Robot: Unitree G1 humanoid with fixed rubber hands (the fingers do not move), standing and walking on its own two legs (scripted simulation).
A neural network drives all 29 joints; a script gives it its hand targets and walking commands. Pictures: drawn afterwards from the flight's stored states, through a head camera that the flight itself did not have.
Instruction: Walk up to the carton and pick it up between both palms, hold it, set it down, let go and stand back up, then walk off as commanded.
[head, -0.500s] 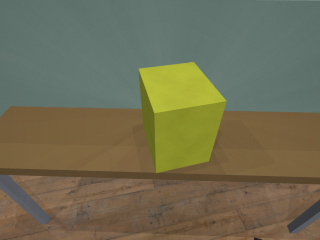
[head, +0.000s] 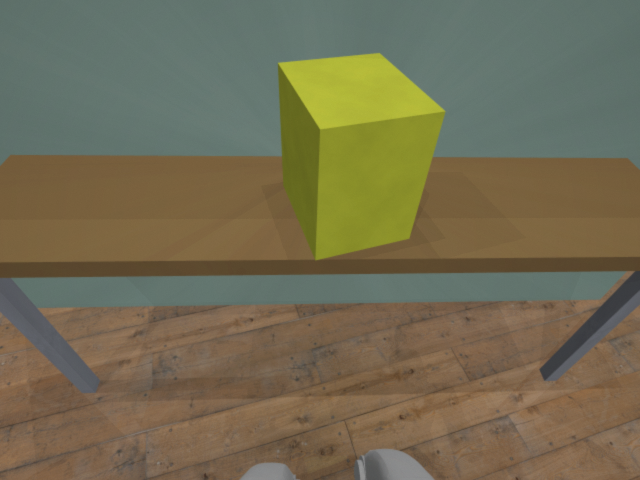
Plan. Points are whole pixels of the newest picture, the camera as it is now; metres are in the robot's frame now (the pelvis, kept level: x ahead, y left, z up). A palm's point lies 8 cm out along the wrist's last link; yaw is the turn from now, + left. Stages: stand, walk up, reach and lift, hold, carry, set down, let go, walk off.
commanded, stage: walk off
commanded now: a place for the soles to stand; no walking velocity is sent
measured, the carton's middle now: (347, 156) +0.66 +0.01 +0.06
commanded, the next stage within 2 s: none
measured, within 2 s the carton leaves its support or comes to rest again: neither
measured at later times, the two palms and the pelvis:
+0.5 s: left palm out of the picture -0.07 +0.26 -0.05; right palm out of the picture -0.07 -0.35 -0.11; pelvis -0.14 -0.06 +0.03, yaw -3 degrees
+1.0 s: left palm out of the picture -0.19 +0.12 -0.05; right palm out of the picture -0.18 -0.48 -0.12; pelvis -0.27 -0.19 +0.02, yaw -3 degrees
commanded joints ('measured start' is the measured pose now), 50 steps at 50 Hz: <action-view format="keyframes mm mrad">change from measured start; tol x64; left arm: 1 89 246 104 -105 21 5 3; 50 -54 215 99 -245 28 -17 67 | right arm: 1 -148 -303 -148 -178 -28 -20 -49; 50 -115 -206 -141 -118 27 -39 -83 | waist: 1 -64 225 64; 50 -112 212 -230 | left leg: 1 -137 291 -433 -537 -166 195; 11 -330 -124 -212 287 -214 -24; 46 166 -173 -116 -87 -267 31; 50 171 252 -718 -323 644 271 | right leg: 1 5 -21 143 45 -120 70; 11 -19 -452 606 -1000 58 -23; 24 267 -141 58 -760 810 413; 27 167 -30 84 88 -143 188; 34 248 -171 339 -208 -224 36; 43 135 -267 328 -1013 531 499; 47 200 70 -88 -229 1363 714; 50 4 -49 265 331 -347 111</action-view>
